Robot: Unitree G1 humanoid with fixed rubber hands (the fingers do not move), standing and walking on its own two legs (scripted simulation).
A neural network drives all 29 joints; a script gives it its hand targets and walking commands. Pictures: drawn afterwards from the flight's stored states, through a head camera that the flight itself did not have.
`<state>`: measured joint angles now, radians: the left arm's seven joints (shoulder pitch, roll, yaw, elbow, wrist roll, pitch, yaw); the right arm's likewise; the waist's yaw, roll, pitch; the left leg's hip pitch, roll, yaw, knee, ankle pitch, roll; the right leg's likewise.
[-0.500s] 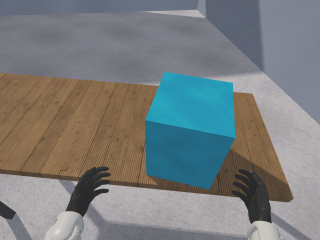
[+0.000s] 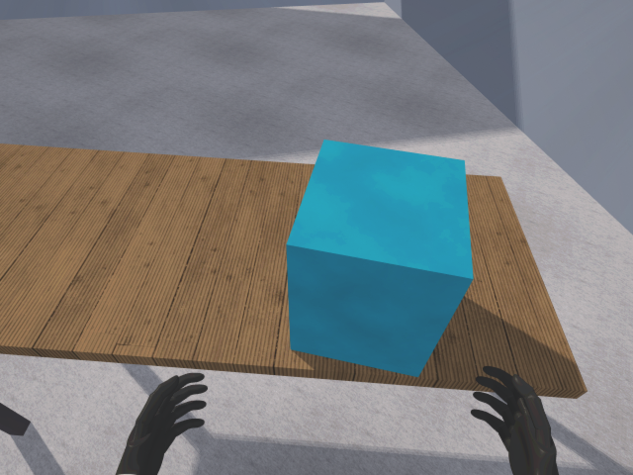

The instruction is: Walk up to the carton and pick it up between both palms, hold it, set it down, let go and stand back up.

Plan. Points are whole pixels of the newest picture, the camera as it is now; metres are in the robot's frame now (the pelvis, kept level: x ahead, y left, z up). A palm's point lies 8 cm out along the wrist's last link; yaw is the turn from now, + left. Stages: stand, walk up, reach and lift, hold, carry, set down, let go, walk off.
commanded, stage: set down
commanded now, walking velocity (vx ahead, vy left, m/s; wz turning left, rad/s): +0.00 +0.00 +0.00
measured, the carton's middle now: (372, 260) +0.42 -0.07 +0.03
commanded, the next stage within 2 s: let go in 1.74 s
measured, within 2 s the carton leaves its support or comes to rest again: neither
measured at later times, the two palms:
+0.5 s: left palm out of the picture +0.15 +0.20 -0.04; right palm out of the picture +0.14 -0.22 -0.02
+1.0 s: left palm out of the picture +0.14 +0.22 -0.06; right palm out of the picture +0.14 -0.21 -0.06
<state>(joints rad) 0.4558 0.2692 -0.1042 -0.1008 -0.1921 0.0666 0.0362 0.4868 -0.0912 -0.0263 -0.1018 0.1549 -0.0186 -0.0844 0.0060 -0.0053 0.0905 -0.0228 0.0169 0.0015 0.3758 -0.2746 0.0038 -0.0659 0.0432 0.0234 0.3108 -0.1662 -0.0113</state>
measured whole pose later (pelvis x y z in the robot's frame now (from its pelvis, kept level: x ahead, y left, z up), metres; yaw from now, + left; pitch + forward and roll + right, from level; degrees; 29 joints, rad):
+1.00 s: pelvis -0.01 +0.00 +0.00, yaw +0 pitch -5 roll -1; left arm 0.30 0.23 -0.03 0.32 -0.09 0.13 0.02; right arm 0.32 -0.13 -0.02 0.42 0.03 -0.10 -0.01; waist 0.02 0.00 0.09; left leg -0.02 0.02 0.01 0.38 -0.27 0.00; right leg -0.08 0.04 0.02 0.34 -0.17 -0.02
